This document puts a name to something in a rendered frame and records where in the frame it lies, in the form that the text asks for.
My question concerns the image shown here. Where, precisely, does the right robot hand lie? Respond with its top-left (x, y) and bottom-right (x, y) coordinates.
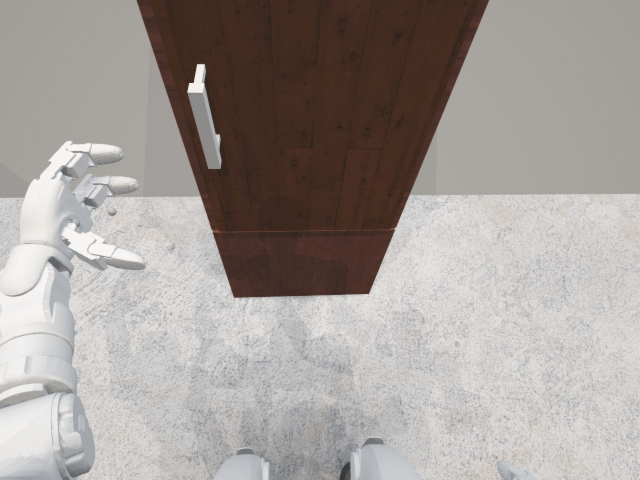
top-left (497, 460), bottom-right (537, 480)

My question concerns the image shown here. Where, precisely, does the handle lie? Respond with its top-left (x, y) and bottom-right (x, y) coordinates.
top-left (187, 64), bottom-right (222, 169)

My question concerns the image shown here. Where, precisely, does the left robot forearm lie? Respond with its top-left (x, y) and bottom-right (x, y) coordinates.
top-left (0, 243), bottom-right (77, 409)

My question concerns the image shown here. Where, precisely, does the cupboard door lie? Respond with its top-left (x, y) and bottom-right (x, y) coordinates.
top-left (150, 0), bottom-right (479, 232)

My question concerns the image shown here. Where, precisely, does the robot left upper arm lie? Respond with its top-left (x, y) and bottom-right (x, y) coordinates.
top-left (0, 392), bottom-right (95, 480)

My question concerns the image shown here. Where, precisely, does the robot right shin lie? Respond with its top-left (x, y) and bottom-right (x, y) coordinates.
top-left (360, 437), bottom-right (384, 449)

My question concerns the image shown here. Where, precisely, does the robot left thigh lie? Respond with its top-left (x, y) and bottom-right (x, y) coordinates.
top-left (213, 454), bottom-right (270, 480)

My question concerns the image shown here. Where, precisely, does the left robot hand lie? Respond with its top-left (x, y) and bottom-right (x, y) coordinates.
top-left (20, 141), bottom-right (146, 271)

